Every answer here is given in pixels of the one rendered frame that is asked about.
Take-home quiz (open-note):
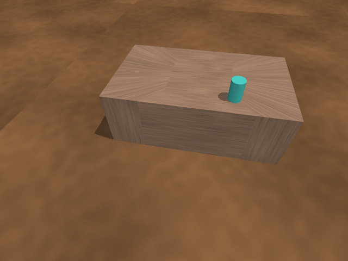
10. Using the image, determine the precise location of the can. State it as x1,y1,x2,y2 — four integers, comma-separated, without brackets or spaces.
227,76,247,103

